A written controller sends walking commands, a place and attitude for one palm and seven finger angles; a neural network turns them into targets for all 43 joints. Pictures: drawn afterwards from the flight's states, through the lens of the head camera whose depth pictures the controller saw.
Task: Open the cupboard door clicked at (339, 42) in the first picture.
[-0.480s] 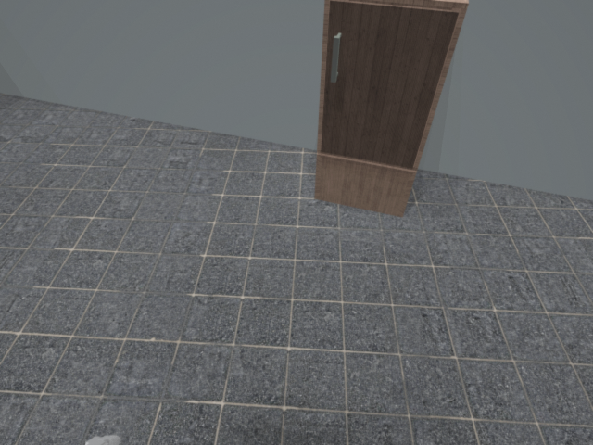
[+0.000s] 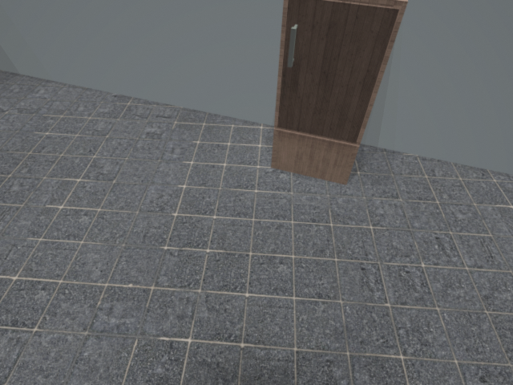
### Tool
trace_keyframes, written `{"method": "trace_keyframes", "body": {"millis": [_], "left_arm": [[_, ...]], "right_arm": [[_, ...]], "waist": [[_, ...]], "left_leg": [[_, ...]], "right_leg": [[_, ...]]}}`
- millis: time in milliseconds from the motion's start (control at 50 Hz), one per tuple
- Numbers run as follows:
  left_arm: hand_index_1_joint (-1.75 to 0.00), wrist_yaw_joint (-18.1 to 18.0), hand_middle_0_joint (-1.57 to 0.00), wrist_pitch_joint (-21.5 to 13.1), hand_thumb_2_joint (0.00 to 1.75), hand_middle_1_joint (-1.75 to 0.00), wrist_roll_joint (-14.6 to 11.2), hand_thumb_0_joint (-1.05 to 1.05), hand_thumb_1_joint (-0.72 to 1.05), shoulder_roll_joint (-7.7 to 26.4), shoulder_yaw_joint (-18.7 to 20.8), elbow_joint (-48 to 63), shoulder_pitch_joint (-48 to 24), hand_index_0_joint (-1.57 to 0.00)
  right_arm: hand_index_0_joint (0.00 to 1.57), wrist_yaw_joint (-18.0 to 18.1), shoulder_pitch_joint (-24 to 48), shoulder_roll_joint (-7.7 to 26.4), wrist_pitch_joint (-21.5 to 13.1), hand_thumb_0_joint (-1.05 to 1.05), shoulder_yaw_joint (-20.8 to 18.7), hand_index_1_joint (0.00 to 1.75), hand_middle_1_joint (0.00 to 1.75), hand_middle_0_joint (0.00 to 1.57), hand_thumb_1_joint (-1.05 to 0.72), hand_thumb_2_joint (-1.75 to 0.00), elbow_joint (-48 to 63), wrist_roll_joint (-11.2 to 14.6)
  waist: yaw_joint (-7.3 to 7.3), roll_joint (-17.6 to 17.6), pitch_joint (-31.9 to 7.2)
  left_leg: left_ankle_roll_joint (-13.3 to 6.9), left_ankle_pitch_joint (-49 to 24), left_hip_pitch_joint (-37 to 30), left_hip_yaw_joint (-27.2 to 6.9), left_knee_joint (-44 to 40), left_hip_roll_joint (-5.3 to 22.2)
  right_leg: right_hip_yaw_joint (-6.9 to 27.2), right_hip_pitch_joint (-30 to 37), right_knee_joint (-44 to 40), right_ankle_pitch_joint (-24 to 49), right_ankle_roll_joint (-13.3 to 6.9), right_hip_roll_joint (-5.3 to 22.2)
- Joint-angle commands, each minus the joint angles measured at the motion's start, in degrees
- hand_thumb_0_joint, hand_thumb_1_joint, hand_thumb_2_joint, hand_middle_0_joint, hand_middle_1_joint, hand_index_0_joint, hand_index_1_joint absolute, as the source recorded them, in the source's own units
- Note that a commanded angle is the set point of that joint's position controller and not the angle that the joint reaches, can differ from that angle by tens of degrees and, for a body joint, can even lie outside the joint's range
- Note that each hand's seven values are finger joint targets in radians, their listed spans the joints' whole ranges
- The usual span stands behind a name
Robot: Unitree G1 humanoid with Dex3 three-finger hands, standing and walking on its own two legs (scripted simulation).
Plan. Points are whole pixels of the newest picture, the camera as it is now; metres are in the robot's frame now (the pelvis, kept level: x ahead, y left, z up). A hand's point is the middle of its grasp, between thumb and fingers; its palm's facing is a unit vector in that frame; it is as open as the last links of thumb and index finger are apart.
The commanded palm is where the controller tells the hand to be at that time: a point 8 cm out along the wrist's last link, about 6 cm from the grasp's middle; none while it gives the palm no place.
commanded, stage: stand and wait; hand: left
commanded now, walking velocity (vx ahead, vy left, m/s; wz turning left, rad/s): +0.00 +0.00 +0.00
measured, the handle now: (292, 46) +1.35 -0.07 -0.04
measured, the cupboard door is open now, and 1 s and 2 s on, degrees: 0 0 0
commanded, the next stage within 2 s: look at it before walking up in 0.34 s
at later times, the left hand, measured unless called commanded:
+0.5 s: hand out of the picture +0.07 +0.25 -0.15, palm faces -0.02 -0.94 -0.33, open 7.4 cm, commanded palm none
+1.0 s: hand out of the picture +0.07 +0.25 -0.15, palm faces -0.03 -0.94 -0.33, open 7.4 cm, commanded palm none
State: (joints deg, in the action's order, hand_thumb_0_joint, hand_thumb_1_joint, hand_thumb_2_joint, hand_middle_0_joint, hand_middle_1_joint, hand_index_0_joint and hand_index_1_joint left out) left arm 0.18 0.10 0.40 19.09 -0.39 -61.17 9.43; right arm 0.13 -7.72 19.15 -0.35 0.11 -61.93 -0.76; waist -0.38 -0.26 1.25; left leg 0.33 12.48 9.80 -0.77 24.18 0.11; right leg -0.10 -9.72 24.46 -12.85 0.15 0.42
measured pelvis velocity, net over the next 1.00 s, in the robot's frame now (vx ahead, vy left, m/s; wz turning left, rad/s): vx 0.01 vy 0.00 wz -0.01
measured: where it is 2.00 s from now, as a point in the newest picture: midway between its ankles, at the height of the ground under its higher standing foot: (264, 369)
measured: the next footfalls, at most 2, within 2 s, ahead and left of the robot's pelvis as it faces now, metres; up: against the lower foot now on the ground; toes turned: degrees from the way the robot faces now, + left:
right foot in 1.74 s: +0.34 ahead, -0.14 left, +0.00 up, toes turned -14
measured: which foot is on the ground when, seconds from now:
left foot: down 0.00-1.00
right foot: down 0.00-1.00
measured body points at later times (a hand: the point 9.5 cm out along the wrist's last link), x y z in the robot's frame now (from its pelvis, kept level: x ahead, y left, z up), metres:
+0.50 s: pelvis +0.00 +0.00 +0.00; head +0.00 +0.00 +0.45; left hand +0.07 +0.30 -0.13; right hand +0.08 -0.29 -0.13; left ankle +0.01 +0.12 -0.74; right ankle +0.01 -0.12 -0.74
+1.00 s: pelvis +0.01 +0.00 +0.00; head +0.01 +0.00 +0.45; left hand +0.08 +0.29 -0.13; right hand +0.08 -0.30 -0.13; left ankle +0.01 +0.12 -0.74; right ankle +0.01 -0.12 -0.74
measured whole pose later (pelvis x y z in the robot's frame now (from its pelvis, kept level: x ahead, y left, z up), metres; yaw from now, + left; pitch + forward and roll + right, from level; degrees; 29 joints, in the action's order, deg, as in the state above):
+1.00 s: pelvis +0.01 +0.00 +0.00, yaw +0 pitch -2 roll +0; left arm 0.2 -0.2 0.5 19.5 -0.4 -62.4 8.6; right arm 0.1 -6.9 19.7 -0.6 0.4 -63.8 -0.5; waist -0.3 0.0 1.6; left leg 0.5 11.3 8.0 -0.4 20.9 0.4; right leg 0.3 -8.3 21.6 -11.7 0.1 0.2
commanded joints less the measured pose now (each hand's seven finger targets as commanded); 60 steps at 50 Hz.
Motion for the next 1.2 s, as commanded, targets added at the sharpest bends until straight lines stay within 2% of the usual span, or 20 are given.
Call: {"method": "trace_keyframes", "body": {"millis": [0, 240, 280, 340, 500, 540, 580, 680, 720, 900, 1040, 1060, 1080, 1100, 1140, 1180], "left_arm": [[-0.3, -0.8, -0.2, -1.54, 0.9, -0.3, 0.18, 0.0, 0.9, 12.18, 2.26, 3.47, -3.62, -0.2], [-0.3, -0.79, -0.2, -1.41, 0.9, -0.3, 0.21, 0.0, 0.9, 12.27, 2.15, 2.36, -3.43, -0.2], [-0.3, -0.79, -0.2, -1.39, 0.9, -0.3, 0.22, 0.0, 0.9, 12.2, 2.08, 2.26, -3.26, -0.2], [-0.3, -0.76, -0.2, -1.34, 0.9, -0.3, 0.32, 0.0, 0.9, 12.3, 2.14, 2.34, -3.63, -0.2], [-0.3, -0.85, -0.2, -1.6, 0.9, -0.3, 0.32, 0.0, 0.9, 12.31, 2.15, 2.67, -3.64, -0.2], [-0.3, -0.82, -0.2, -1.55, 0.9, -0.3, 0.34, 0.0, 0.9, 12.25, 2.11, 2.66, -3.7, -0.2], [-0.3, -0.81, -0.2, -1.59, 0.9, -0.3, 0.32, 0.0, 0.9, 12.37, 2.09, 2.61, -3.66, -0.2], [-0.3, -0.77, -0.2, -1.54, 0.9, -0.3, 0.33, 0.0, 0.9, 12.35, 2.2, 2.63, -3.71, -0.2], [-0.3, -0.78, -0.2, -1.55, 0.9, -0.3, 0.35, 0.0, 0.9, 12.33, 2.15, 2.5, -3.58, -0.2], [-0.3, -0.79, -0.2, -1.6, 0.9, -0.3, 0.3, 0.0, 0.9, 12.45, 2.12, 2.29, -3.28, -0.2], [-0.3, -0.82, -0.2, -1.67, 0.9, -0.3, 0.3, 0.0, 0.9, 12.51, 2.14, 2.19, -3.51, -0.2], [-0.3, -0.96, -0.2, -1.18, 0.9, -0.3, 0.13, 0.0, 0.9, 7.97, 1.21, 0.99, -1.25, -0.2], [-0.3, -1.06, -0.2, -0.54, 0.9, -0.3, 0.26, 0.0, 0.9, 5.1, 0.5, 0.15, 1.16, -0.2], [-0.3, -0.93, -0.2, -0.17, 0.9, -0.3, 0.52, 0.0, 0.9, 5.01, 0.68, -0.06, 2.6, -0.2], [-0.3, -0.29, -0.2, 0.31, 0.9, -0.3, 0.82, 0.0, 0.9, 5.82, 1.34, 0.36, 3.77, -0.2], [-0.3, 0.1, -0.2, 0.35, 0.9, -0.3, 0.93, 0.0, 0.9, 5.73, 1.95, 1.0, 5.78, -0.2]], "right_arm": [[0.2, 0.55, 3.51, 11.71, -1.56, 0.0, -2.51, 0.3, 0.3, 0.2, -0.9, -0.9, 3.37, 0.19], [0.2, 0.52, 2.85, 12.28, -1.74, 0.0, -2.34, 0.3, 0.3, 0.2, -0.9, -0.9, 1.99, 0.25], [0.2, 0.52, 3.33, 12.29, -1.77, 0.0, -2.38, 0.3, 0.3, 0.2, -0.9, -0.9, 1.89, 0.25], [0.2, 0.47, 3.16, 12.21, -1.66, 0.0, -2.32, 0.3, 0.3, 0.2, -0.9, -0.9, 1.85, 0.24], [0.2, 0.45, 3.34, 12.22, -1.73, 0.0, -2.36, 0.3, 0.3, 0.2, -0.9, -0.9, 1.98, 0.31], [0.2, 0.43, 3.8, 12.07, -1.72, 0.0, -2.35, 0.3, 0.3, 0.2, -0.9, -0.9, 1.92, 0.27], [0.2, 0.45, 3.78, 12.12, -1.7, 0.0, -2.31, 0.3, 0.3, 0.2, -0.9, -0.9, 1.94, 0.29], [0.2, 0.45, 3.76, 12.26, -1.73, 0.0, -2.23, 0.3, 0.3, 0.2, -0.9, -0.9, 1.86, 0.28], [0.2, 0.43, 4.0, 12.06, -1.66, 0.0, -2.23, 0.3, 0.3, 0.2, -0.9, -0.9, 1.96, 0.31], [0.2, 0.5, 3.76, 12.25, -1.65, 0.0, -2.16, 0.3, 0.3, 0.2, -0.9, -0.9, 1.81, 0.39], [0.2, 0.51, 3.64, 12.22, -1.59, 0.0, -2.05, 0.3, 0.3, 0.2, -0.9, -0.9, 1.56, 0.38], [0.2, 0.37, 2.11, 7.65, -1.12, 0.0, -0.98, 0.3, 0.3, 0.2, -0.9, -0.9, 0.54, 0.09], [0.2, 0.17, -0.04, 4.49, -0.52, 0.0, -0.26, 0.3, 0.3, 0.2, -0.9, -0.9, -0.21, -0.13], [0.2, 0.07, -1.71, 4.14, -0.18, 0.0, -0.34, 0.3, 0.3, 0.2, -0.9, -0.9, -0.47, -0.34], [0.2, -0.13, -2.39, 4.35, 0.18, 0.0, -0.73, 0.3, 0.3, 0.2, -0.9, -0.9, -0.04, -0.71], [0.2, -0.19, -3.32, 3.99, 0.02, 0.0, -1.07, 0.3, 0.3, 0.2, -0.9, -0.9, 0.63, -0.8]], "waist": [[0.35, 0.13, -2.49], [0.28, -0.05, -2.52], [0.08, 0.62, -1.99], [0.16, -0.23, -0.93], [0.32, -0.14, -2.97], [0.16, 0.31, -1.72], [0.27, -0.48, -1.97], [0.25, 0.52, -2.57], [0.17, 0.11, -1.78], [0.25, 0.24, -3.15], [0.29, -0.39, -2.51], [0.2, -0.59, -3.54], [0.19, -0.56, -3.35], [0.07, -1.31, -2.82], [-0.23, -2.53, 3.63], [-0.5, -3.29, 6.5]], "left_leg": [[-2.08, -5.39, -0.36, -5.1, -4.65, 6.04], [-2.18, -5.68, -0.53, -5.67, -6.02, 6.51], [-2.2, -5.56, -0.71, -5.54, -6.27, 6.53], [-2.14, -4.24, 0.19, -5.71, -6.73, 6.39], [-2.05, -7.57, -1.92, -5.25, -6.02, 6.61], [-2.0, -6.79, -1.33, -5.16, -6.44, 6.52], [-1.96, -7.1, -1.75, -5.02, -6.27, 6.52], [-1.91, -6.95, -1.8, -5.11, -6.63, 6.6], [-1.94, -6.75, -1.77, -5.09, -6.59, 6.53], [-1.88, -8.36, -3.05, -4.88, -6.37, 6.66], [-1.74, -8.38, -2.75, -4.7, -6.57, 6.68], [-1.07, -5.83, -3.27, -3.68, -6.04, 6.53], [-0.58, -1.14, -2.99, -2.87, -5.21, 5.94], [-0.67, 5.07, -1.79, -2.51, -4.33, 5.37], [-0.96, 16.53, 4.51, -2.29, -3.77, 4.24], [-1.5, 19.56, 7.51, -2.02, -1.52, 3.7]], "right_leg": [[6.39, -0.35, -5.32, 3.15, -2.16, 6.29], [5.92, 0.32, -5.36, 3.54, -1.88, 6.21], [5.91, 0.03, -5.59, 3.59, -1.79, 6.22], [6.0, -0.34, -5.95, 2.23, -1.77, 6.16], [6.03, 0.47, -5.78, 5.94, -1.88, 6.37], [6.01, 0.0, -6.0, 5.32, -1.76, 6.31], [6.14, 0.04, -6.25, 5.7, -1.81, 6.43], [6.12, 0.72, -6.25, 5.45, -1.8, 6.3], [6.08, 0.18, -6.51, 5.33, -1.76, 6.38], [6.28, 1.11, -6.37, 7.51, -1.85, 6.34], [6.4, 1.28, -6.72, 8.03, -1.86, 6.46], [6.09, 1.43, -7.0, 4.65, -1.23, 6.51], [6.26, 0.79, -6.79, -1.9, -0.9, 6.15], [7.03, 0.02, -6.87, -8.96, -1.23, 5.76], [9.45, -3.78, -7.92, -20.04, -2.3, 5.48], [11.3, -5.94, -7.77, -24.07, -3.61, 5.69]]}}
